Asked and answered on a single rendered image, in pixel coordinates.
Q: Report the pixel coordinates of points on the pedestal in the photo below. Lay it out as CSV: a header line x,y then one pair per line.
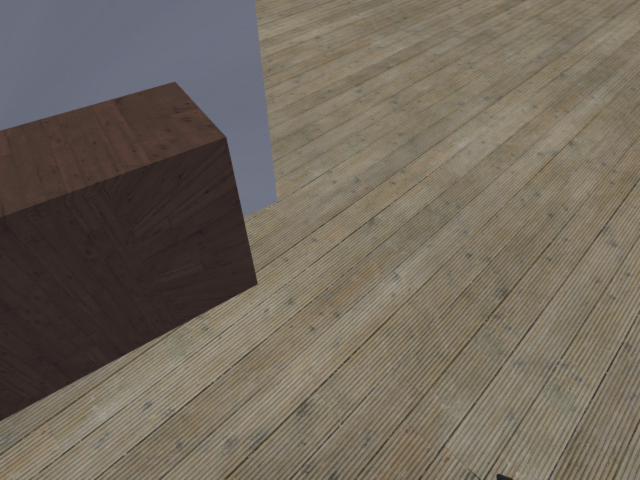
x,y
119,222

